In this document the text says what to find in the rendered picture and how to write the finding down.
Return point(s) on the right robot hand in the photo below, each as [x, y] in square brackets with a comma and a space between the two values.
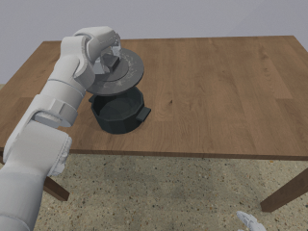
[250, 222]

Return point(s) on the left robot upper arm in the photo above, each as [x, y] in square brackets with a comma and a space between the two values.
[40, 151]

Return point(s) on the table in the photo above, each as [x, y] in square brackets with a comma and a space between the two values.
[216, 97]

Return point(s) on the pot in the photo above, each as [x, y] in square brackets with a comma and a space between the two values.
[120, 114]

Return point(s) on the left robot hand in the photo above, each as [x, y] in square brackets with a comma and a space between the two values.
[107, 37]

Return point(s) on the lid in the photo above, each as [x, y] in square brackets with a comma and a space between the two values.
[126, 75]

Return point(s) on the robot left forearm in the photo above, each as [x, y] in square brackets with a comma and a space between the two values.
[60, 98]

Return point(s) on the knob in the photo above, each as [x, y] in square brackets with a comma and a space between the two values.
[111, 61]

